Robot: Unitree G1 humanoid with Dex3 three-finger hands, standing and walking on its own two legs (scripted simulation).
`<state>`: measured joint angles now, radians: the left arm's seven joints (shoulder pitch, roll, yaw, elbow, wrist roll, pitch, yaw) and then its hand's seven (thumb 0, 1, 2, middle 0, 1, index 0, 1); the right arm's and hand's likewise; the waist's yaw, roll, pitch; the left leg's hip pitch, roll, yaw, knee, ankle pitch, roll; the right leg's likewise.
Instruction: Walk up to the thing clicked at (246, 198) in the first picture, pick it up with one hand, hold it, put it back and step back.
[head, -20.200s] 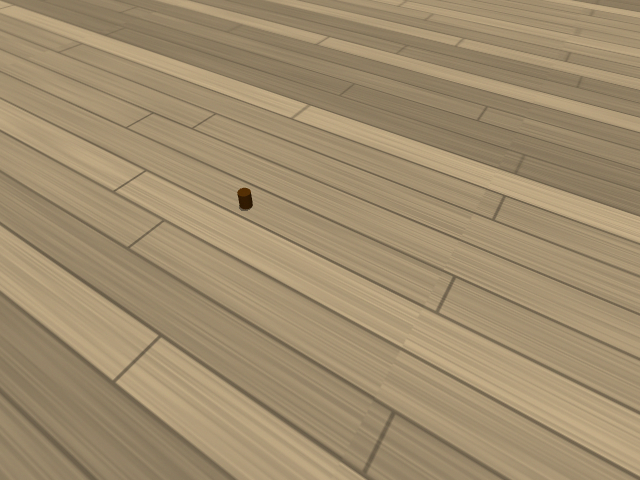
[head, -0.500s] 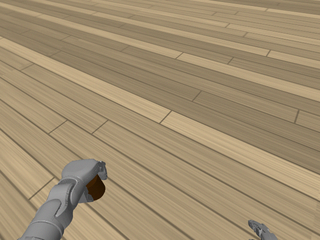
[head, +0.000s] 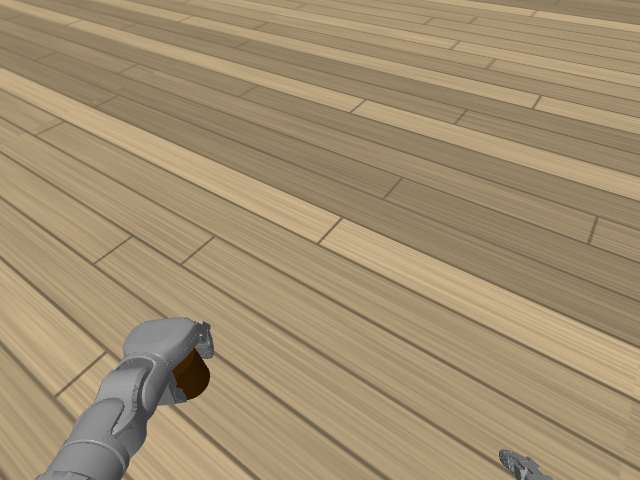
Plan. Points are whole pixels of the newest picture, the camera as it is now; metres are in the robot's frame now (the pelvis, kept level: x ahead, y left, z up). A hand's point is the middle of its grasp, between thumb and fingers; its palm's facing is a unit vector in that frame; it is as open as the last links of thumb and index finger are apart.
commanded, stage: crouch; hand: left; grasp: from above
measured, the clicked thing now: (181, 368) +0.31 +0.22 -0.06
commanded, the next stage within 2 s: lower in 1.96 s
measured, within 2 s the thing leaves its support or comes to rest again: neither
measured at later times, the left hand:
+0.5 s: hand (194, 401) +0.31 +0.24 -0.19, palm faces -0.44 +0.01 -0.90, open 8.5 cm
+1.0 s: hand (219, 420) +0.36 +0.26 -0.43, palm faces -0.45 -0.01 -0.89, open 8.5 cm
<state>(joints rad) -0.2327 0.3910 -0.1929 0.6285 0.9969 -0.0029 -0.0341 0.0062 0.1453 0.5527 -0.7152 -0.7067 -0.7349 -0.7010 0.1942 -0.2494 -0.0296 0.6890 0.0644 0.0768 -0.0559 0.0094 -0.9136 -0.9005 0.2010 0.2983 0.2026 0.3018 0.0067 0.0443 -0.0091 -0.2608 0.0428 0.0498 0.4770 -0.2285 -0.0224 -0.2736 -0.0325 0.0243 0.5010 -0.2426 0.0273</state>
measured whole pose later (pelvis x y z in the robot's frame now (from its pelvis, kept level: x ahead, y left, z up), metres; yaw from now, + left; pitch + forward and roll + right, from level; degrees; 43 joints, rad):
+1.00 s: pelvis -0.07 +0.02 -0.28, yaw -1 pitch +36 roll -5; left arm -0.76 0.54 0.03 1.25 1.22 -0.14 0.36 0.01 0.16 0.54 -0.69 -0.72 -0.74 -0.70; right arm 0.20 -0.23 -0.03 0.76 -0.09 -0.06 0.04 0.00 -0.90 -0.89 0.20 0.30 0.21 0.30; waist -0.16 0.04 -0.19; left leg -1.88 0.04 -0.07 1.89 -0.63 0.00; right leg -1.82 -0.02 0.00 1.84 -0.64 0.05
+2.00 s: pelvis -0.08 +0.01 -0.43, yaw -5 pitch +34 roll -8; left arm -0.99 0.76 0.12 1.47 1.29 -0.22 0.37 0.01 0.15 0.54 -0.70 -0.71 -0.75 -0.68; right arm 0.16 -0.26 0.05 0.76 -0.15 -0.06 0.14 0.00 -0.92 -0.90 0.20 0.30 0.20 0.30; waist -0.24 -0.01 -0.05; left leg -2.29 0.03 -0.15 2.36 -0.68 -0.02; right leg -2.20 0.01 -0.03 2.28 -0.68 0.06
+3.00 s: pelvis -0.07 +0.01 -0.47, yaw -9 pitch +30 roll -12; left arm -1.01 0.95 0.21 1.62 1.34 -0.26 0.49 0.00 0.15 0.54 -0.72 -0.68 -0.77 -0.65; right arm 0.12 -0.31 0.18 0.71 -0.24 -0.10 0.18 0.00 -0.91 -0.89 0.20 0.30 0.20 0.30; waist -0.33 -0.08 0.09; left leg -2.37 0.02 -0.24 2.53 -0.70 -0.03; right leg -2.26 0.04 -0.08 2.40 -0.68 0.07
